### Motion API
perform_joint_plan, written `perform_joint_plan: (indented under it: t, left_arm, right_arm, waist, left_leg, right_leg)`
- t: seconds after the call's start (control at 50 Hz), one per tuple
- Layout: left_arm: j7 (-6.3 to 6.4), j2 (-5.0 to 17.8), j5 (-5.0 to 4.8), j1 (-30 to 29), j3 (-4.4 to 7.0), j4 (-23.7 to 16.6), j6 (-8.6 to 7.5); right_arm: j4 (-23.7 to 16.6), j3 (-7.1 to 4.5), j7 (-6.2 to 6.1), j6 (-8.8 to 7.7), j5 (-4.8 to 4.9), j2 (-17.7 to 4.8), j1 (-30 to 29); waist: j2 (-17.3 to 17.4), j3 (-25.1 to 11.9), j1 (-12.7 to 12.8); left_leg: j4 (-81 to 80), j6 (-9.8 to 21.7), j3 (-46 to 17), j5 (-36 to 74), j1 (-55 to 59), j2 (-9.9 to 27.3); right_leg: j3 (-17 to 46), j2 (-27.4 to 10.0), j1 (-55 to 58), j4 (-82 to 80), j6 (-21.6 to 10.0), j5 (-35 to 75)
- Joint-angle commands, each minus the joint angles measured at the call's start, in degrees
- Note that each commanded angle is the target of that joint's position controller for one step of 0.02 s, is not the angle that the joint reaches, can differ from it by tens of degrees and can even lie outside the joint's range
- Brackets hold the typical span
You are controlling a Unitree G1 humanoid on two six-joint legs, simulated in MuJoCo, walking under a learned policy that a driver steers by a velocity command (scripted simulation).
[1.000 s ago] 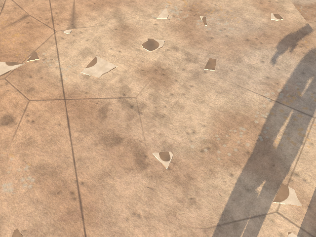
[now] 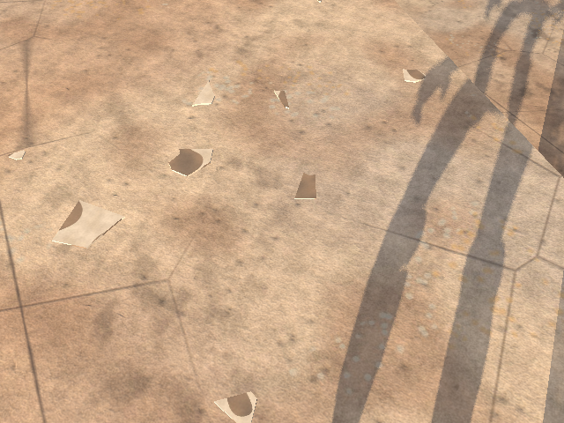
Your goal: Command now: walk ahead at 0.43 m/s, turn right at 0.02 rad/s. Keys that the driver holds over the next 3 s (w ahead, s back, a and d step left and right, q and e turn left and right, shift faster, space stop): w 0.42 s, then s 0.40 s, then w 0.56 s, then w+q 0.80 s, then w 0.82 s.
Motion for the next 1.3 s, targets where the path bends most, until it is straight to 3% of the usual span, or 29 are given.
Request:
perform_joint_plan:
  t: [0.02, 0.14, 0.24, 0.28, 0.32, 0.34, 0.36, 0.38, 0.4, 0.44, 0.5, 0.56, 0.66, 0.74, 0.76, 0.78, 0.8, 0.82, 0.86, 0.9, 0.94, 0.98, 1.0, 1.02, 1.06, 1.1, 1.14, 1.24, 1.3]
  left_arm:
    - [0.13, 6.76, 0.33, 2.19, 1.18, -2.13, -0.71]
    - [1.25, 9.05, -0.2, 5.1, 1.75, 0.01, -0.39]
    - [1.38, 9.83, -1.12, 7.85, 2.19, 2.79, -0.35]
    - [1.5, 10.72, -0.91, 7.38, 2.51, 3.15, 0.18]
    - [1.77, 10.09, -0.35, 7.06, 2.06, 3.13, 1.12]
    - [1.98, 7.44, 0.92, 8.73, 0.87, 1.89, 1.29]
    - [1.23, -0.56, 0.13, 17.22, -1.22, 2.04, 0.13]
    - [0.97, 6.24, -1.21, 12.02, 0.16, 2.38, -1.08]
    - [0.79, 9.16, -2.42, 5.8, 1.02, 0.26, -1.78]
    - [1.56, 8.38, -0.91, 1.35, 1.16, -0.44, -1.91]
    - [2.22, 5.11, 0.09, 6.33, 0.98, 1.39, 0.24]
    - [2.55, 3.22, 0.99, 4.04, 0.27, 0.56, 1.16]
    - [1.73, 4.63, 0.56, -3.04, 0.08, -0.31, 1.43]
    - [1.52, 6.97, 1.35, -3.36, 0.96, -0.35, 1.37]
    - [1.83, 9.94, 1.69, -4.24, 1.65, -0.88, 1.26]
    - [2.39, 13.01, 2.04, -7.13, 2.09, -2.01, 1.79]
    - [2.56, 10.42, 2.13, -7.36, 1.52, -2.31, 2.84]
    - [2.49, 7.87, 1.86, -6.32, 0.81, -2.29, 3.48]
    - [2.01, 4.97, 1.86, -6.26, -0.41, -0.95, 3.54]
    - [1.84, 7.51, 0.79, -10.8, 0.39, -0.15, 3.59]
    - [2.45, 9.54, -0.05, -12.96, 1.25, 0.38, 4.45]
    - [2.74, 7.53, -0.08, -12.85, 0.95, 0.33, 4.4]
    - [2.7, 4.57, -0.24, -14.9, 0.35, -1.1, 3.8]
    - [2.57, 4.49, -0.98, -18.48, 0.33, -2.73, 2.75]
    - [2.14, 7.65, -1.45, -16.83, 1.85, -1.66, 1.07]
    - [1.43, 5.84, -0.52, -15.67, 1.77, -0.27, -0.02]
    - [0.48, 3.11, -0.73, -18.32, 1.04, -0.52, -0.83]
    - [-1.11, 2.61, -1.53, -22.27, 0.02, -1.4, -0.75]
    - [-1.11, 5.22, -1.54, -17.48, 0.74, -0.04, -0.44]
  right_arm:
    - [-5.95, -1.08, 0.71, -2.05, -0.63, -5.08, -7.32]
    - [-9.41, 0.99, 1.9, -1.39, -1.02, -0.77, -16.54]
    - [-11.91, 0.72, 2.82, -1.21, -0.45, -3.45, -20.82]
    - [-11.46, -0.05, 2.9, -1.26, -0.61, -5.33, -17.84]
    - [-7.51, -2.2, 2.16, -0.89, -0.69, -8.98, -3.82]
    - [-5.8, -3.2, 1.49, -0.61, -1.36, -13.11, 5.78]
    - [-4.56, -3.5, 2.15, -0.57, -1.38, -15.62, 7.81]
    - [-5.13, -2.0, 2.24, -0.74, -0.61, -10.01, 6.15]
    - [-5.77, -1.4, 2.05, -0.91, -0.69, -8.32, 1.51]
    - [-7.14, -0.75, 2.04, -1.2, -2.14, -6.39, -6.18]
    - [-6.15, 0.15, 2.17, -2.14, -3.15, -3.83, -8.79]
    - [-4.65, 0.13, 1.22, -1.92, -3.03, -5.15, -10.14]
    - [-2.05, 0.1, 0.06, 0.58, -2.48, -7.03, -6.81]
    - [-0.94, 0.51, -0.54, 2.55, -1.0, -6.2, -7.93]
    - [-0.29, 0.73, -0.67, 2.58, -1.52, -5.5, -4.3]
    - [0.39, 0.84, -0.62, 2.24, -2.74, -4.46, 1.79]
    - [1.24, 1.11, -1.01, 2.57, -2.12, -3.57, 2.83]
    - [0.56, 0.91, -1.32, 3.47, -1.58, -4.57, -0.41]
    - [0.69, 0.8, -1.53, 6.06, -1.18, -3.94, -2.18]
    - [1.45, 0.7, -1.35, 7.35, -1.3, -3.2, -1.16]
    - [3.27, 0.59, -1.0, 6.75, -2.33, -3.02, 0.87]
    - [4.31, 0.3, -1.02, 6.05, -2.85, -4.89, 3.79]
    - [4.98, -0.44, -1.31, 5.62, -2.54, -8.38, 5.95]
    - [4.62, -1.78, -1.21, 4.83, -1.94, -13.0, 4.9]
    - [3.03, -0.98, -2.0, 1.82, -2.65, -9.47, -0.73]
    - [4.0, -0.68, -1.72, 0.17, -1.05, -6.97, 1.65]
    - [5.05, -0.32, -1.44, 0.01, -0.83, -5.39, 4.45]
    - [5.83, -1.32, -0.76, 0.75, -0.72, -8.97, 7.45]
    - [5.94, -1.76, -0.48, 0.97, 0.13, -9.81, 6.52]
  waist:
    - [-7.09, 5.45, 1.92]
    - [-6.29, 5.92, 3.2]
    - [-6.26, 7.05, 2.55]
    - [-7.01, 4.23, 0.3]
    - [-6.91, -4.85, -6.74]
    - [0.38, -13.2, -9.19]
    - [16.57, -21.22, -4.0]
    - [10.33, -16.98, -6.6]
    - [7.15, -8.14, -5.89]
    - [0.51, -0.36, -2.12]
    - [1.62, -1.2, 2.69]
    - [2.56, -1.95, 3.61]
    - [2.35, -3.86, -0.03]
    - [1.34, -1.41, 1.61]
    - [-2.48, -2.02, 0.27]
    - [-9.94, -4.32, -4.66]
    - [-14.29, -7.78, -3.06]
    - [-13.94, -9.62, -0.66]
    - [-11.89, -11.86, 0.02]
    - [-10.69, -6.35, -2.56]
    - [-13.02, -2.66, -4.33]
    - [-8.78, -0.58, -4.78]
    - [0.48, 1.15, -5.2]
    - [12.36, 6.33, -5.95]
    - [9.03, 9.53, -3.04]
    - [4.97, 7.18, -3.21]
    - [4.15, 5.57, -4.43]
    - [6.62, 6.25, -5.86]
    - [6.29, 5.55, -2.05]
  left_leg:
    - [1.57, 0.93, -2.36, 7.06, -23.74, 5.12]
    - [-21.48, -2.24, 2.11, 22.95, -12.6, 1.07]
    - [-29.18, 0.59, 0.43, 25.06, -9.14, -0.3]
    - [-29.63, 2.33, 1.71, 21.14, -3.98, -2.04]
    - [-29.32, 5.17, 4.06, 19.0, 15.71, -4.54]
    - [-27.57, 8.71, -9.04, 17.55, 33.27, 6.76]
    - [-37.11, 17.66, -38.66, -1.25, 48.6, 18.48]
    - [-43.1, 15.16, -41.99, -9.19, 45.37, 16.94]
    - [-44.1, 12.8, -33.42, -6.83, 37.5, 15.6]
    - [-45.91, 11.69, -21.63, 13.89, 21.16, 12.13]
    - [-45.15, 12.22, -8.7, 50.7, 11.54, 9.33]
    - [-44.47, 11.66, -1.32, 60.86, 9.34, 6.93]
    - [-43.25, 10.4, -0.17, 52.22, 13.89, 6.31]
    - [-34.75, 7.72, -2.43, 40.97, 14.58, 5.65]
    - [-31.45, 4.42, -1.95, 33.96, 13.49, 2.68]
    - [-28.28, 1.6, -0.34, 18.31, 8.66, -1.58]
    - [-22.25, -0.95, 1.8, 5.45, 6.61, -4.69]
    - [-17.19, -1.86, 1.38, -1.96, 5.31, -5.68]
    - [-10.52, -2.13, -1.96, -13.18, 5.7, -3.4]
    - [-18.42, -1.84, -0.53, -5.5, 8.58, -1.94]
    - [-27.32, -0.88, 5.14, 4.11, 17.28, -5.62]
    - [-33.49, 2.81, 1.68, -4.94, 17.79, -2.7]
    - [-42.33, 7.16, -8.76, -17.69, 16.37, 4.56]
    - [-53.32, 11.98, -24.97, -27.1, 12.65, 13.9]
    - [-54.27, 12.29, -25.98, -14.19, 17.6, 15.95]
    - [-51.72, 10.05, -19.72, -1.19, 27.68, 13.77]
    - [-51.04, 8.73, -13.41, 7.2, 29.46, 11.05]
    - [-50.43, 9.05, -8.23, 10.6, 21.93, 10.03]
    - [-46.71, 7.85, -7.25, 16.83, 18.4, 10.99]
  right_leg:
    - [20.07, -16.33, 13.3, -16.06, -9.59, 3.98]
    - [7.02, -11.88, 5.0, -18.17, -8.35, 15.78]
    - [6.74, -16.01, 10.68, -16.65, -6.74, 18.45]
    - [5.88, -16.41, 14.42, -11.29, -5.41, 31.25]
    - [2.43, -12.44, 11.04, 6.8, -2.74, 44.31]
    - [0.38, -8.94, -1.66, 25.71, -0.88, 26.37]
    - [3.76, 1.82, -21.82, 44.79, 2.26, -15.3]
    - [9.76, -0.7, -27.98, 50.49, 1.25, -17.03]
    - [7.91, -3.55, -31.6, 50.79, 0.39, -11.8]
    - [5.79, -8.02, -26.46, 45.18, 0.83, -3.49]
    - [5.31, -8.63, -15.56, 39.75, 3.3, -4.12]
    - [3.87, -7.78, -13.04, 27.02, 5.08, 3.32]
    - [3.06, -5.45, -8.52, 13.53, 5.17, 15.02]
    - [2.78, -4.06, -4.0, 1.21, 2.48, 18.78]
    - [6.5, -7.63, 0.02, -0.94, 0.86, 39.45]
    - [11.61, -14.07, 6.43, 3.38, -3.59, 60.93]
    - [15.32, -18.48, 8.63, 3.5, -10.03, 66.63]
    - [18.39, -20.89, 8.64, 1.76, -12.87, 64.51]
    - [20.35, -20.44, 5.19, -3.73, -12.34, 31.44]
    - [17.74, -15.72, -4.36, -10.36, -7.38, -7.78]
    - [12.58, -10.79, -12.9, -12.96, -3.01, -20.51]
    - [8.7, -7.57, -15.06, -8.17, 0.53, -21.43]
    - [2.52, -2.9, -18.7, 1.99, 3.41, -16.68]
    - [-2.24, 1.38, -23.66, 14.76, 4.45, -9.01]
    - [4.01, -3.14, -31.19, 24.05, 2.57, -4.74]
    - [4.37, -5.2, -35.72, 23.99, 2.07, -0.96]
    - [1.89, -5.37, -32.24, 18.66, 2.54, 2.81]
    - [-2.59, -3.19, -17.86, 7.11, 2.76, 4.99]
    - [-3.45, -2.03, -6.91, 2.87, 0.64, 7.25]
